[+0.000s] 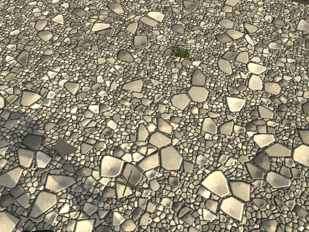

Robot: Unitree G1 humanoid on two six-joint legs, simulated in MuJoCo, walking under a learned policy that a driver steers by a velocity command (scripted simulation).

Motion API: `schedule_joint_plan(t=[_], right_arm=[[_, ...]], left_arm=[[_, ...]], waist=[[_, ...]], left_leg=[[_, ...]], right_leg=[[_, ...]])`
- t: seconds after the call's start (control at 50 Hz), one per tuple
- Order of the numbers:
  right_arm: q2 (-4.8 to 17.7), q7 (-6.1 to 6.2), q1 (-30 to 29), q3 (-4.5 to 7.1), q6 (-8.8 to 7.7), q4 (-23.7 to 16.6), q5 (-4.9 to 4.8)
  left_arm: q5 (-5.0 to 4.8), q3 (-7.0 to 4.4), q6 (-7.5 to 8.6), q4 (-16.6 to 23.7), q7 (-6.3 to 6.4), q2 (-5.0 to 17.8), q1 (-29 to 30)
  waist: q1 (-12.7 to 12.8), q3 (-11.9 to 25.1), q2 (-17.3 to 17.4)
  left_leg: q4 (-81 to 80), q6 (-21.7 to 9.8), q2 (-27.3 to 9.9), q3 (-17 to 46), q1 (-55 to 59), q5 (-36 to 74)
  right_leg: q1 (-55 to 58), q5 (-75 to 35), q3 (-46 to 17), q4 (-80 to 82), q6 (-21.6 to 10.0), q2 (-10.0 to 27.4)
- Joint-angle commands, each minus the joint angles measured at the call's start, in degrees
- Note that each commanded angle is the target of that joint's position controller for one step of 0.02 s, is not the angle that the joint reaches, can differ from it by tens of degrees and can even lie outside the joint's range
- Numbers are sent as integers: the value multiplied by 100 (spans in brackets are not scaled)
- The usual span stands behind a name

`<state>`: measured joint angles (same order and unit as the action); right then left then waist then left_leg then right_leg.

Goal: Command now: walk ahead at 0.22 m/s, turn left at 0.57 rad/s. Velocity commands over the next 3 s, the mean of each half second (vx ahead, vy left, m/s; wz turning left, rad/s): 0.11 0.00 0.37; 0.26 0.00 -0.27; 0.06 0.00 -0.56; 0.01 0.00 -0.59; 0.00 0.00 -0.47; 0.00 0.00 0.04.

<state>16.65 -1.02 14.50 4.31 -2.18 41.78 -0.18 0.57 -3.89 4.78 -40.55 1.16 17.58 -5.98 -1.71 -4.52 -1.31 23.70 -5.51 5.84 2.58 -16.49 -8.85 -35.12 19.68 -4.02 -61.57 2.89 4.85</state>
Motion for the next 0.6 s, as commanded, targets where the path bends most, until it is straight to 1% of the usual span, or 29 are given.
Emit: schedule_joint_plan(t=[0.02,0.06,0.1,0.14,0.18,0.2,0.22,0.24,0.26,0.28,0.3,0.32,0.34,0.36,0.38,0.4,0.42,0.44,0.46,0.48,0.5,0.52,0.54,0.56,0.58,0.6], right_arm=[[1009,154,-253,271,-15,-436,-49],[982,234,-211,268,105,-422,-108],[971,293,-132,264,208,-413,-111],[958,313,-83,260,280,-421,-95],[859,324,-145,221,302,-456,-64],[802,327,-233,193,293,-480,-61],[722,325,-354,156,274,-508,-67],[487,316,-233,77,227,-567,12],[270,308,451,9,170,-541,103],[458,296,781,3,190,-501,29],[916,297,660,120,265,-389,-5],[1005,320,242,172,371,-388,-32],[945,343,81,177,473,-369,-29],[873,350,-12,167,538,-389,-16],[676,333,14,114,563,-371,-33],[483,318,60,51,552,-334,-31],[340,310,54,-1,524,-303,-18],[270,298,-30,-36,493,-294,2],[250,284,-24,-52,470,-253,-1],[295,264,8,-41,457,-204,-14],[354,238,113,-20,442,-135,-9],[416,213,173,-1,427,-75,18],[424,207,153,-1,395,-84,66],[491,222,261,4,336,-104,108],[787,252,587,71,270,-34,154],[1125,228,946,192,212,143,141]], left_arm=[[44,-82,-99,212,55,314,-423],[17,-45,-109,277,21,273,-104],[-30,-36,-111,351,-42,309,230],[-41,-57,-106,407,-91,394,411],[-18,-110,-62,373,-137,527,273],[-1,-130,-23,347,-152,547,147],[31,-139,33,307,-154,537,-42],[140,-173,82,344,-118,754,-175],[282,-187,54,426,-73,1027,-203],[235,-145,-32,233,-76,732,-514],[71,-61,-66,310,-104,472,-417],[34,-38,-121,314,-115,415,-319],[35,-13,-170,321,-129,420,-169],[25,1,-211,320,-122,435,22],[49,9,-260,301,-122,448,175],[63,10,-297,280,-122,419,268],[63,11,-325,254,-116,392,270],[47,1,-345,205,-107,410,182],[34,2,-357,141,-103,410,25],[-2,-11,-374,109,-105,477,-27],[-61,-38,-403,97,-97,602,-23],[-103,-63,-428,70,-82,704,-98],[-114,-42,-438,34,-78,675,-178],[-124,4,-425,53,-83,547,-101],[-127,75,-377,183,-96,280,162],[-194,107,-277,369,-100,102,454]], waist=[[311,961,465],[178,1091,649],[34,1118,737],[-34,1081,779],[18,1075,848],[106,1041,907],[273,1028,893],[260,1308,534],[-100,1685,-628],[-102,2051,-1539],[35,1843,-852],[141,1521,-493],[136,1256,-331],[87,1052,-363],[-17,910,-477],[-48,880,-632],[-8,932,-762],[84,1010,-844],[150,1188,-851],[160,1213,-879],[92,1153,-906],[64,1031,-915],[35,859,-856],[-78,724,-680],[-230,574,-12],[-349,357,1180]], left_leg=[[-418,-902,-1209,869,222,3980],[-280,-678,-1058,853,228,3478],[-150,-556,-1070,1075,326,2889],[70,-511,-1154,1447,512,2456],[382,-452,-1272,1782,759,2150],[567,-391,-1256,1897,793,2012],[849,-244,-1092,1874,730,1790],[1501,1,-730,1635,479,1225],[2643,336,-62,1104,-484,-1430],[3570,661,47,816,-1158,-3283],[4163,826,-198,935,-1294,-3148],[4502,933,-268,796,-1474,-2835],[4503,985,-326,725,-1496,-2598],[4285,1012,-447,715,-1343,-2335],[3791,1025,-500,528,-990,-2158],[3240,1038,-511,283,-687,-2034],[2734,1046,-530,109,-438,-1992],[2282,1031,-564,44,-250,-1884],[1840,986,-595,11,-16,-1634],[1378,916,-562,-87,217,-1275],[880,809,-468,-280,538,-857],[635,680,-356,-467,808,-734],[502,532,-352,-471,1017,-956],[322,300,-632,-149,1271,-1281],[-128,-78,-1280,641,1495,-2110],[-1007,-537,-1970,1856,1204,-3511]], right_leg=[[385,-721,193,848,183,-253],[605,-1391,176,1603,218,-423],[727,-1742,114,2189,226,-555],[760,-1632,5,2587,198,-647],[886,-1465,-61,2953,75,-624],[1084,-1553,-39,3217,-33,-604],[1519,-2176,33,3753,-195,-543],[2324,-3636,-427,3825,-481,72],[3534,-6051,-1610,3534,-1290,1227],[3849,-5646,-2984,3761,-2168,2083],[3593,-4399,-2959,3879,-2145,1849],[3343,-3574,-2376,3892,-1875,1504],[2960,-2935,-1992,4028,-1702,1254],[2555,-2424,-1739,4185,-1606,1103],[2146,-2108,-1324,4329,-1460,812],[1960,-2007,-987,4387,-1366,576],[1957,-2055,-797,4385,-1354,466],[2060,-2079,-744,4350,-1385,457],[2144,-1411,-772,4403,-1404,471],[2100,-480,-823,4482,-1389,469],[1886,412,-855,4574,-1330,459],[1608,1133,-891,4677,-1230,438],[1275,1621,-978,4730,-1074,363],[852,1778,-968,4554,-879,266],[169,1518,-498,3800,-603,-106],[-248,850,522,2470,-315,-820]])
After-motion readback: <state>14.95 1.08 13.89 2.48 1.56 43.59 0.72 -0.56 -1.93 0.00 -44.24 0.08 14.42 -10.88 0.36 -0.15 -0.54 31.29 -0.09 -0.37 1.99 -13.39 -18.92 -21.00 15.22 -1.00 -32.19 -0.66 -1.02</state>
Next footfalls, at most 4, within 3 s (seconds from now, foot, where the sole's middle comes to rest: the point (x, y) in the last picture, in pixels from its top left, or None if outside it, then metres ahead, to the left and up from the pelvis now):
0.24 right None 0.27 -0.12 -0.78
0.56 left None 0.14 0.10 -0.78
0.94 right None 0.41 -0.15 -0.78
1.40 left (138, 220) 0.47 0.06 -0.78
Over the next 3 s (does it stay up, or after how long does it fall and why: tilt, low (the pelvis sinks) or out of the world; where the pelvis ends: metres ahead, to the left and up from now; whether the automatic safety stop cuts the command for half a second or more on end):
stays up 0.34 -0.07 -0.01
